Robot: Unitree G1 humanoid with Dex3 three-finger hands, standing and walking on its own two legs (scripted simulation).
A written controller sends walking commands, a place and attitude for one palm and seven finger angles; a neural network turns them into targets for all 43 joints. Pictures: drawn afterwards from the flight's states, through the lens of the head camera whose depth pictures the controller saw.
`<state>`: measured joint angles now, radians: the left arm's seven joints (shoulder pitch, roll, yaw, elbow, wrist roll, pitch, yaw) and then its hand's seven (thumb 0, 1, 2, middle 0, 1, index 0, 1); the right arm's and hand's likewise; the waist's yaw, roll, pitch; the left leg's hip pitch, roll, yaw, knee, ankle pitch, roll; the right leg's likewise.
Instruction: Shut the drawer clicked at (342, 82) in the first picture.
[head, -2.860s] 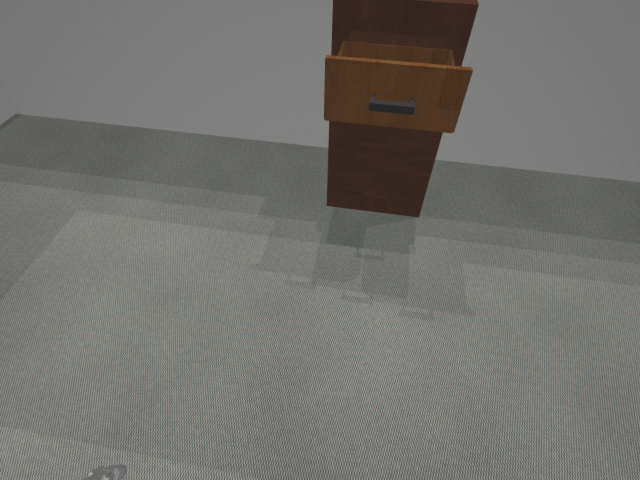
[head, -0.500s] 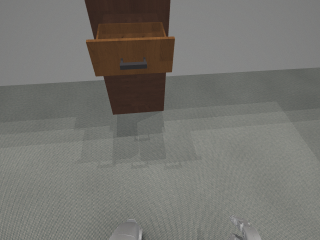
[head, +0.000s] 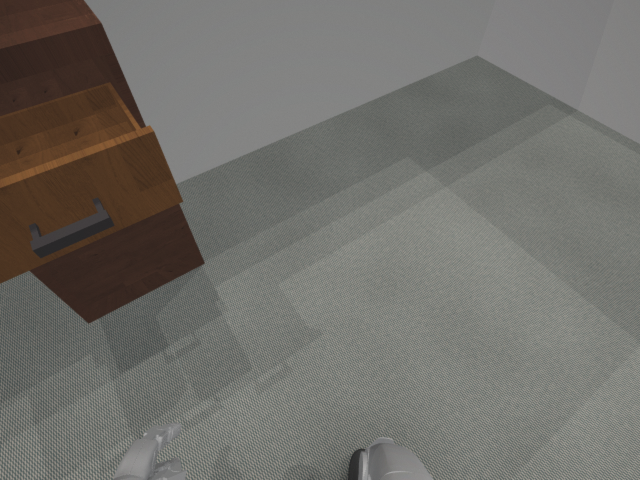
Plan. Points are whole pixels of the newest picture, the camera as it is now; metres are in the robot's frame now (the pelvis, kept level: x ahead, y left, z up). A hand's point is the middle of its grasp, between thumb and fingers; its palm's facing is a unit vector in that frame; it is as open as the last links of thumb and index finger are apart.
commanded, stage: walk to a spot facing it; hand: left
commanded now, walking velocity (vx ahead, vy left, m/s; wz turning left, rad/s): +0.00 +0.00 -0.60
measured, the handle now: (70, 224) +0.51 +0.42 -0.04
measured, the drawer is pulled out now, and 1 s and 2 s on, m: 0.30 0.30 0.30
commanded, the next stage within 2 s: turn to face it in 0.08 s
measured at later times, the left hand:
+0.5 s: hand (200, 458) +0.18 +0.18 -0.17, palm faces +0.04 -0.99 -0.13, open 7.4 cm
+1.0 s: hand out of the picture +0.10 +0.17 -0.14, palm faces +0.30 -0.90 -0.31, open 7.4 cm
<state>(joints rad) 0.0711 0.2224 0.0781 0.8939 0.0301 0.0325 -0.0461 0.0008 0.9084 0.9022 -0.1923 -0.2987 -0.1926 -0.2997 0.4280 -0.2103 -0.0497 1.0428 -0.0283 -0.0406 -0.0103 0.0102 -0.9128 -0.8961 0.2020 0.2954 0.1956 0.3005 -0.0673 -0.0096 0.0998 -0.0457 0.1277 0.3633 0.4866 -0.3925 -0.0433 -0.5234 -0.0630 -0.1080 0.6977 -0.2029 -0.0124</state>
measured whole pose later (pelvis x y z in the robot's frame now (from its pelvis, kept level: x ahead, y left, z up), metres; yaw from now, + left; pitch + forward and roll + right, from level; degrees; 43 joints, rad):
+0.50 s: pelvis +0.09 +0.01 +0.00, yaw -1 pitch -1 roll -2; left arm 0.20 0.17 0.04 0.96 0.01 0.04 0.02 0.00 0.90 0.90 -0.20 -0.30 -0.20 -0.30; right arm 0.28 -0.15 -0.01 1.00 -0.03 0.02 -0.01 0.01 -0.93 -0.90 0.20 0.30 0.20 0.30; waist -0.01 -0.04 -0.01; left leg -0.30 0.03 0.03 0.59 -0.28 0.02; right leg -0.30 0.01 -0.11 0.60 -0.32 0.00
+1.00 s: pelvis +0.08 -0.05 +0.01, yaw +17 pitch -1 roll +2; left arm 0.22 0.19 0.04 0.90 0.02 0.01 0.03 0.00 0.90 0.90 -0.20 -0.30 -0.20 -0.30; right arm 0.19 -0.29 -0.10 0.95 -0.03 0.08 0.02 0.01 -0.91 -0.90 0.20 0.30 0.20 0.30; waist -0.02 0.04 0.05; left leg -0.53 -0.01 -0.02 1.13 -0.39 -0.05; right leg -0.19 -0.06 -0.11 0.53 -0.33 -0.02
